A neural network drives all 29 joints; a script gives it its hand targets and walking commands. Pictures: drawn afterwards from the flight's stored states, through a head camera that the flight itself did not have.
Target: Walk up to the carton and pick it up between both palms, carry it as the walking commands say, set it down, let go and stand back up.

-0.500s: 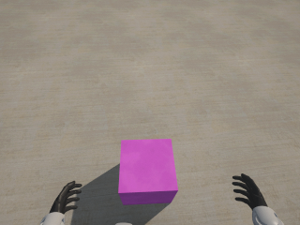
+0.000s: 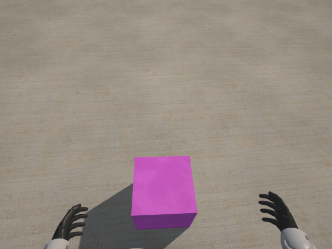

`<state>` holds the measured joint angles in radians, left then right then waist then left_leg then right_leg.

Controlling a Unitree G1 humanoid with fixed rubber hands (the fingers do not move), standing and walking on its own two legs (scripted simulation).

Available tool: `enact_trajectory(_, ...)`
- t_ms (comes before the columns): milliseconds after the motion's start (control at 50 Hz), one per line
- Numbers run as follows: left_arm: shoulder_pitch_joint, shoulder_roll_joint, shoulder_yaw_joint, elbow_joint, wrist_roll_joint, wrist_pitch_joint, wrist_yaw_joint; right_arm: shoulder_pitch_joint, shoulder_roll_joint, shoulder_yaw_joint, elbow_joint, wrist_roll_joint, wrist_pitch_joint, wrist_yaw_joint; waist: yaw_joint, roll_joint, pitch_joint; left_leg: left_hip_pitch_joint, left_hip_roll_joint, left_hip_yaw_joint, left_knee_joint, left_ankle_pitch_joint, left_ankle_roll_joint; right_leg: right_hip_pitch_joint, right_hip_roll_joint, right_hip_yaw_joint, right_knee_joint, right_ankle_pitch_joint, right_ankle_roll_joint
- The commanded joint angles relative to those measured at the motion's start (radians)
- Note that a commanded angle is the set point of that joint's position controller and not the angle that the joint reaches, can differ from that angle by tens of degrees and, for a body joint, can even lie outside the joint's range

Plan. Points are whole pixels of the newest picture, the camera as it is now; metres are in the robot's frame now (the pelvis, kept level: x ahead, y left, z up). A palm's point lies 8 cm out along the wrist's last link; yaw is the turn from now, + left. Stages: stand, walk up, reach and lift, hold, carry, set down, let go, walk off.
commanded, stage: stand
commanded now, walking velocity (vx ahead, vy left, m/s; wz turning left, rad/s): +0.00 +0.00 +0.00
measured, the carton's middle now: (162, 193) +0.46 +0.03 -0.62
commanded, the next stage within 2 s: none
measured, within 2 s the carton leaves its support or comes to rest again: neither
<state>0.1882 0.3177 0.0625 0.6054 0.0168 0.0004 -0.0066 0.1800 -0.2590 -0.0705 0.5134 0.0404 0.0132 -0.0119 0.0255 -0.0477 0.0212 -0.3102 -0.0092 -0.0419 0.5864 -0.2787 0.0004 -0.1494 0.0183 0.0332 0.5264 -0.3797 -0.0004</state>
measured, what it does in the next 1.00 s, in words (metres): stands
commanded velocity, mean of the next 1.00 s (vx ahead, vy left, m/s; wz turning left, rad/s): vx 0.00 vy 0.00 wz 0.00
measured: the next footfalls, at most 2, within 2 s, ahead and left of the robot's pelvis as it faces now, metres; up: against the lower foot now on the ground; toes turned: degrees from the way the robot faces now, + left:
none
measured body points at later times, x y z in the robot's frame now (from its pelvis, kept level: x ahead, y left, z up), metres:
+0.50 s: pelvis -0.01 +0.00 +0.00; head +0.00 +0.02 +0.45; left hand +0.15 +0.29 -0.09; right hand +0.19 -0.26 -0.05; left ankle +0.02 +0.12 -0.73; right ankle -0.06 -0.13 -0.73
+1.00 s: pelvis -0.01 +0.01 +0.00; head -0.01 +0.03 +0.45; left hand +0.14 +0.29 -0.09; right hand +0.18 -0.26 -0.05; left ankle +0.02 +0.12 -0.73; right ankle -0.06 -0.13 -0.73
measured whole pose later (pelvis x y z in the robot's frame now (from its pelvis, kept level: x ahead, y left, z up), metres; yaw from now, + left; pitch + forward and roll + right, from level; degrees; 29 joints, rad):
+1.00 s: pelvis -0.01 +0.01 +0.00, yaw +0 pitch -2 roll -1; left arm 0.19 0.33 0.06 0.64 0.02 -0.02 -0.01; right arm 0.18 -0.28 -0.07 0.53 0.04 0.00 -0.01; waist 0.03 -0.02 0.02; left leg -0.30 -0.01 -0.04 0.60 -0.27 0.01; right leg -0.13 0.02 0.03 0.53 -0.36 0.01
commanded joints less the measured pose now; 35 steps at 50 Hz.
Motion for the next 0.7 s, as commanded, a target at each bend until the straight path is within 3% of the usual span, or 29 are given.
enact_trajectory(0, -0.015, 0.188, 0.027, 0.013, 0.027, -0.026, 0.013, -0.037, -0.231, -0.037, 0.012, -0.098, -0.029, -0.006, -0.019, 0.108, -0.100, 0.115, 0.072, -0.043, -0.043, 0.277, 0.055, -0.041, -0.075, 0.059, -0.113, 0.294, -0.003)
enact_trajectory(140, -0.012, 0.194, 0.028, 0.023, 0.023, -0.026, 0.016, -0.039, -0.233, -0.037, 0.012, -0.093, -0.033, -0.007, -0.020, 0.099, -0.101, 0.131, 0.071, -0.037, -0.029, 0.334, 0.056, -0.034, -0.079, 0.055, -0.099, 0.359, -0.003)
enact_trajectory(180, -0.008, 0.204, 0.032, 0.023, 0.025, -0.029, 0.017, -0.025, -0.240, -0.037, 0.021, -0.091, -0.030, -0.007, -0.020, 0.068, -0.114, 0.144, 0.072, -0.041, -0.028, 0.328, 0.056, -0.040, -0.076, 0.048, -0.097, 0.336, -0.003)
enact_trajectory(260, -0.004, 0.200, 0.029, 0.027, 0.026, -0.031, 0.018, -0.028, -0.227, -0.033, 0.019, -0.090, -0.033, -0.005, -0.021, 0.104, -0.103, 0.133, 0.064, -0.029, -0.028, 0.311, 0.052, -0.027, -0.083, 0.061, -0.108, 0.354, -0.007)
enact_trajectory(320, 0.000, 0.207, 0.030, 0.032, 0.023, -0.028, 0.017, -0.033, -0.229, -0.035, 0.024, -0.090, -0.033, -0.005, -0.021, 0.076, -0.095, 0.133, 0.073, -0.042, -0.038, 0.281, 0.056, -0.036, -0.083, 0.052, -0.114, 0.307, -0.009)
enact_trajectory(420, -0.015, 0.205, 0.030, 0.028, 0.026, -0.032, 0.020, -0.048, -0.238, -0.036, 0.026, -0.089, -0.033, -0.006, -0.018, 0.082, -0.085, 0.121, 0.073, -0.045, -0.038, 0.287, 0.057, -0.035, -0.080, 0.056, -0.111, 0.313, -0.011)
enact_trajectory(500, -0.011, 0.201, 0.028, 0.032, 0.023, -0.032, 0.017, -0.034, -0.232, -0.031, 0.026, -0.091, -0.041, -0.007, -0.023, 0.116, -0.060, 0.115, 0.074, -0.061, -0.062, 0.243, 0.060, -0.048, -0.078, 0.055, -0.115, 0.249, -0.013)
enact_trajectory(520, -0.018, 0.195, 0.025, 0.034, 0.028, -0.033, 0.016, -0.038, -0.239, -0.035, 0.021, -0.091, -0.041, -0.008, -0.026, 0.101, -0.064, 0.116, 0.073, -0.056, -0.062, 0.247, 0.056, -0.050, -0.075, 0.053, -0.117, 0.245, -0.011)
enact_trajectory(540, -0.016, 0.202, 0.028, 0.032, 0.025, -0.030, 0.015, -0.045, -0.242, -0.035, 0.023, -0.090, -0.040, -0.006, -0.022, 0.127, -0.073, 0.121, 0.075, -0.050, -0.063, 0.253, 0.056, -0.040, -0.077, 0.052, -0.116, 0.258, -0.012)
enact_trajectory(680, -0.016, 0.209, 0.029, 0.036, 0.026, -0.034, 0.013, -0.043, -0.248, -0.036, 0.021, -0.091, -0.038, -0.005, -0.021, 0.098, -0.051, 0.101, 0.074, -0.064, -0.067, 0.229, 0.057, -0.039, -0.082, 0.052, -0.127, 0.243, -0.011)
